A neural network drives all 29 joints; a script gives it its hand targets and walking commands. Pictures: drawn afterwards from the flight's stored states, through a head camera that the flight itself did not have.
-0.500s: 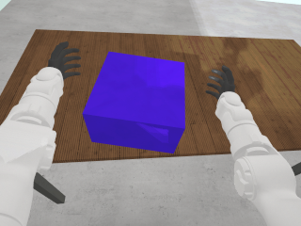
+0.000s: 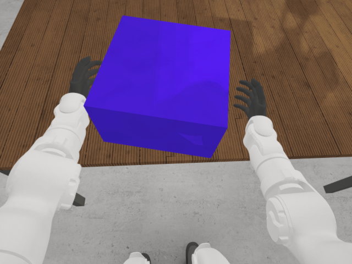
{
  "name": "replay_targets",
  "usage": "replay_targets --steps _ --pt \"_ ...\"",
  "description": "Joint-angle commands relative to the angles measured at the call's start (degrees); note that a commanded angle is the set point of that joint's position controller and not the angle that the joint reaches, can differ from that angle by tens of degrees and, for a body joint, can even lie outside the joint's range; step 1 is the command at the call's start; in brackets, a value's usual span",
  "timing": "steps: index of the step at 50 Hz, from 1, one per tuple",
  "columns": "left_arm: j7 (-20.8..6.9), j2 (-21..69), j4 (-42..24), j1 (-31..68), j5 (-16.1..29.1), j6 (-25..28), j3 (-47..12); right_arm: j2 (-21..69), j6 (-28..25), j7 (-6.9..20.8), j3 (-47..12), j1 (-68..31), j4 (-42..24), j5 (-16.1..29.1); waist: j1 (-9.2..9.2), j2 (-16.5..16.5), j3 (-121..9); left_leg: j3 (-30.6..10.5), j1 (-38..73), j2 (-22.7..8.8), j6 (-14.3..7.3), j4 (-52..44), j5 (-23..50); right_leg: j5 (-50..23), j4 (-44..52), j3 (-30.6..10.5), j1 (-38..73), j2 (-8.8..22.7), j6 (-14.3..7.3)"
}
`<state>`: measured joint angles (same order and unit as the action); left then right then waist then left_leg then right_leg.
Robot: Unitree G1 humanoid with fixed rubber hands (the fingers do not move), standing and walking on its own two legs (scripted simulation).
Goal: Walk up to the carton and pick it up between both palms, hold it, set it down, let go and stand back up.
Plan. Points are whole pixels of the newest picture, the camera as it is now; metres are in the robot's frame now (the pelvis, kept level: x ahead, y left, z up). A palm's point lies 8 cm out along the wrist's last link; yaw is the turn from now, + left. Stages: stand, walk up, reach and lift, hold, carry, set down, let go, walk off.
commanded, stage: reach and lift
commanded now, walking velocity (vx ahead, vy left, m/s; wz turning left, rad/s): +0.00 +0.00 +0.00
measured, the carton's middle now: (166, 86) +0.50 -0.01 +0.05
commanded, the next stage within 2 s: none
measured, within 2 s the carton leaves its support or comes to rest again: neither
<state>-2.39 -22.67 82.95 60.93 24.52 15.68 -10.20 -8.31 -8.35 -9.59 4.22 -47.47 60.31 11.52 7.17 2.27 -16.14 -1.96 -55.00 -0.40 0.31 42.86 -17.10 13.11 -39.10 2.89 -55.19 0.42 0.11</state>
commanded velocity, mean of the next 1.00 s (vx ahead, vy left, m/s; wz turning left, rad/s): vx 0.00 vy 0.00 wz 0.00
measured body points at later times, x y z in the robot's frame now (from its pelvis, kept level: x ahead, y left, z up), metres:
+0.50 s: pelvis +0.00 +0.02 +0.01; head +0.10 +0.07 +0.44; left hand +0.51 +0.17 +0.06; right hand +0.44 -0.18 +0.07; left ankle +0.01 +0.12 -0.70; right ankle +0.03 -0.12 -0.70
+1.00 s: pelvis +0.01 +0.01 +0.02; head +0.11 +0.03 +0.46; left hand +0.49 +0.16 +0.06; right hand +0.43 -0.19 +0.05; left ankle +0.01 +0.12 -0.70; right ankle +0.03 -0.12 -0.70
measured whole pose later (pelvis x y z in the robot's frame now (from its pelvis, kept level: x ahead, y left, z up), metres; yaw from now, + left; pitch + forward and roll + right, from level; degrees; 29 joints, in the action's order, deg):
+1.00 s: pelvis +0.01 +0.01 +0.02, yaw +1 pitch +21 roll -2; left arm -2.4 -15.7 89.5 61.4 4.3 19.7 5.9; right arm -0.6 -13.7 -8.7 26.0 -48.6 65.9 -9.8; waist 8.1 1.1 -9.8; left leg -2.1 -42.5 0.4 -0.5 37.5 -16.2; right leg 11.7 -32.4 3.0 -41.8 1.1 1.1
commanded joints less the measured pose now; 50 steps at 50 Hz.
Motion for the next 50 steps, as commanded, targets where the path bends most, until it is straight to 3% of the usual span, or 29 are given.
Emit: replay_targets --steps 1,3,10,11,13,14,15,16,17,19,21,23,25,26,27,29,31,32,34,36,38,39,40,41,43,44,46,48,50 --pt "-1.3 -10.4 -13.9 33.2 -4.6 2.2 4.4 -7.8 -5.4 -3.0 3.5 -32.1 -10.0 -2.0 4.15 1.8 -54.1 3.5 14.1 3.4 1.9 -0.2 22.2 -40.3 -3.3 -2.3 49.6 0.5 3.0" --pt "-1.5 -10.0 -11.3 31.9 -5.8 1.8 4.8 -6.4 -5.8 -2.8 3.5 -32.0 -12.9 -1.6 2.93 2.4 -51.4 3.2 16.4 3.0 2.1 -0.3 20.8 -35.6 -2.4 -2.0 46.7 0.5 2.9" --pt "1.5 -3.4 -12.8 38.8 -9.6 0.9 4.0 -6.1 -5.3 -0.3 6.4 -37.0 -2.8 -1.5 1.87 14.5 -40.2 0.8 33.1 0.0 7.0 -0.7 24.8 -15.2 1.4 2.2 23.1 -2.0 -0.6" --pt "1.9 -2.0 -12.4 37.3 -10.8 0.3 4.0 -6.0 -5.1 -0.3 7.2 -34.3 2.0 -1.5 3.17 16.1 -36.6 0.7 37.3 -0.5 8.1 -0.9 28.1 -14.2 2.9 2.9 21.3 -2.2 -0.9" --pt "1.9 -1.8 -8.7 35.6 -11.4 -0.1 4.8 -5.4 -4.4 0.3 6.8 -34.2 3.3 -0.7 2.44 16.4 -34.3 1.5 37.4 0.0 8.3 -0.5 26.8 -12.6 3.8 2.7 20.0 -2.1 -1.2" --pt "2.5 -1.6 -12.8 40.5 -10.8 0.6 5.4 -5.0 -4.1 0.8 7.1 -35.7 2.3 -1.7 1.72 15.8 -37.7 1.1 38.1 -0.5 8.2 -0.8 28.9 -12.2 3.3 2.8 20.9 -2.2 -0.9" --pt "2.7 -0.1 -11.5 39.1 -10.1 0.5 2.5 -5.6 -4.3 0.7 7.3 -34.5 4.8 -1.3 3.82 16.9 -35.8 -0.4 38.8 -1.0 8.6 -1.6 25.6 -10.9 3.6 3.5 18.8 -2.6 -1.3" --pt "2.9 -2.3 -9.1 37.2 -12.0 0.3 4.7 -6.9 -4.0 0.5 9.1 -33.0 9.5 -2.1 3.63 18.9 -31.9 -0.7 39.0 -0.6 8.8 -1.6 24.3 -9.4 3.8 3.1 17.4 -2.4 -1.3" --pt "3.9 -0.1 -15.6 36.8 -10.5 1.5 4.2 -6.4 -5.4 0.8 8.1 -33.4 4.1 -2.0 2.77 17.7 -37.0 0.7 41.7 -0.6 9.4 -1.4 29.8 -12.9 4.0 4.0 19.1 -2.7 -1.1" --pt "4.2 1.9 -13.3 36.0 -12.8 0.6 3.7 -6.7 -6.2 0.3 10.8 -34.0 6.8 -4.1 3.78 20.4 -37.2 -0.3 42.7 -0.2 10.6 -1.0 32.4 -13.9 4.5 4.4 16.5 -3.2 -1.5" --pt "4.6 3.1 -15.4 38.9 -12.2 1.0 3.7 -4.7 -6.5 1.1 9.3 -35.7 3.1 -3.3 1.63 19.8 -42.5 -0.4 45.7 -0.9 10.5 -0.2 36.3 -14.2 4.8 4.1 16.1 -3.3 -1.8" --pt "4.2 4.1 -12.0 37.5 -11.2 1.5 3.7 -4.2 -6.7 1.6 9.4 -36.3 2.0 -3.4 1.7 16.6 -42.4 0.3 45.7 -0.9 10.5 -0.2 40.3 -15.2 5.8 4.5 16.7 -3.5 -1.4" --pt "4.6 1.6 -14.4 36.7 -12.1 2.7 4.3 -7.2 -9.0 1.1 12.6 -35.0 2.4 -5.7 4.08 18.5 -45.2 -0.2 46.9 -1.4 11.2 1.0 48.1 -19.2 7.3 4.0 16.9 -3.4 -2.1" --pt "4.9 4.4 -18.0 35.5 -11.2 3.0 3.0 -5.5 -10.2 0.9 11.6 -34.8 -0.5 -5.9 3.06 16.4 -49.8 -1.3 50.1 -1.8 11.8 1.0 50.2 -20.6 7.1 4.1 18.7 -3.7 -1.8" --pt "4.3 5.0 -13.7 37.4 -11.2 3.0 3.4 -3.9 -9.4 1.4 11.5 -36.1 1.3 -5.7 2.64 15.4 -45.8 0.8 43.7 -0.6 10.8 1.1 43.6 -18.1 7.9 3.4 18.9 -3.4 -2.3" --pt "3.7 6.4 -11.9 36.7 -11.9 3.3 4.5 -3.4 -9.3 1.8 10.6 -36.1 0.6 -7.3 2.09 12.2 -45.3 0.0 46.0 -0.9 10.2 1.4 46.9 -22.1 7.0 4.0 20.9 -3.3 -1.9" --pt "2.9 5.7 -8.5 35.9 -12.6 4.1 5.9 -2.3 -9.1 2.0 10.3 -36.4 -1.0 -9.2 1.99 8.7 -44.0 1.2 39.8 0.1 8.7 -0.1 40.6 -24.4 6.6 2.6 27.1 -2.7 -1.7" --pt "2.6 5.5 -11.4 32.5 -14.2 4.7 8.1 -1.4 -9.6 1.4 10.8 -33.2 -1.5 -10.6 3.49 7.7 -46.9 0.7 42.4 0.3 8.1 -0.1 41.1 -28.8 5.5 2.8 31.1 -3.1 -0.2" --pt "1.4 6.9 -9.5 35.1 -13.5 5.7 7.6 1.1 -9.5 1.6 11.0 -36.5 -5.5 -12.4 2.43 4.6 -45.7 1.8 36.1 0.9 6.5 -1.6 32.3 -26.5 4.3 2.3 34.6 -2.1 0.2" --pt "1.5 5.7 -9.2 35.0 -14.3 6.3 10.5 2.5 -9.5 1.7 10.3 -37.1 -5.5 -12.4 1.58 3.6 -47.2 2.7 33.6 1.5 5.8 -2.6 32.5 -28.8 4.4 1.5 38.0 -1.9 0.6" --pt "0.4 5.5 -7.5 34.5 -13.8 7.0 11.2 6.8 -8.8 1.4 9.1 -35.6 -7.2 -14.2 1.07 -1.3 -43.9 3.3 27.8 1.9 3.1 -3.7 25.4 -30.1 3.5 0.4 42.2 -0.9 1.5" --pt "0.3 7.1 -10.1 35.7 -13.9 7.7 10.3 7.1 -8.5 1.8 9.3 -34.9 -5.3 -15.1 4.08 -1.9 -44.3 3.0 27.9 2.2 3.1 -4.3 25.7 -31.1 4.1 0.7 44.0 -1.1 1.4" --pt "-0.5 8.2 -10.3 36.4 -15.6 8.4 11.5 10.6 -8.6 2.6 9.3 -36.6 -8.0 -16.6 1.48 -1.2 -45.1 3.3 25.5 2.2 2.8 -5.3 23.5 -29.6 3.5 0.4 46.0 -0.3 1.2" --pt "-0.2 9.4 -12.0 38.3 -16.5 8.4 11.9 10.2 -8.8 2.8 12.0 -36.7 -5.5 -17.1 3.49 1.0 -45.7 2.7 28.7 1.9 3.3 -5.4 25.7 -31.0 3.6 0.8 44.3 -0.5 1.2" --pt "-1.3 15.1 -11.8 36.7 -20.2 8.5 12.5 14.8 -9.3 4.0 13.8 -35.2 -4.8 -21.1 3.54 3.7 -43.2 1.8 34.8 1.2 4.4 -6.2 28.2 -27.8 5.5 1.9 40.4 -0.9 0.3" --pt "-3.2 18.6 -9.4 37.6 -20.0 9.0 12.6 20.6 -9.4 5.1 11.9 -36.9 -6.8 -22.2 2.32 1.5 -42.2 2.7 32.7 1.5 4.3 -5.4 26.7 -26.4 5.5 1.9 41.6 -0.5 0.2" --pt "-5.5 28.3 -7.0 37.7 -24.5 9.9 13.5 31.7 -10.1 7.8 12.5 -37.2 -4.5 -27.5 3.62 1.3 -38.6 3.4 32.5 2.3 4.0 -6.7 24.5 -28.8 6.2 2.4 44.5 0.0 0.4" --pt "-7.6 34.1 -3.2 34.0 -28.7 11.3 15.6 42.0 -10.1 10.8 10.8 -35.9 -4.4 -29.8 2.22 1.8 -35.2 3.5 29.1 2.4 2.3 -9.6 18.4 -28.2 7.0 1.1 49.5 0.9 0.6" --pt "-6.8 40.2 -7.4 37.2 -27.7 13.2 11.2 42.2 -11.1 12.3 10.5 -35.4 -2.3 -29.8 2.99 8.2 -39.3 1.5 35.6 0.9 5.0 -8.5 28.7 -28.2 6.9 2.7 44.4 -0.3 -0.4"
